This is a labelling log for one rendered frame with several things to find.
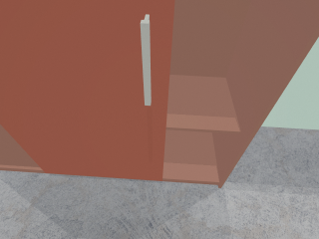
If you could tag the wardrobe door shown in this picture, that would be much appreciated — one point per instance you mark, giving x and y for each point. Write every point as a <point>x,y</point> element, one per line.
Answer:
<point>72,84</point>
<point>11,153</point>

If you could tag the handle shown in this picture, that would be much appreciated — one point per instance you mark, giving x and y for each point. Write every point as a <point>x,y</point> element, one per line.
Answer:
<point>146,58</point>

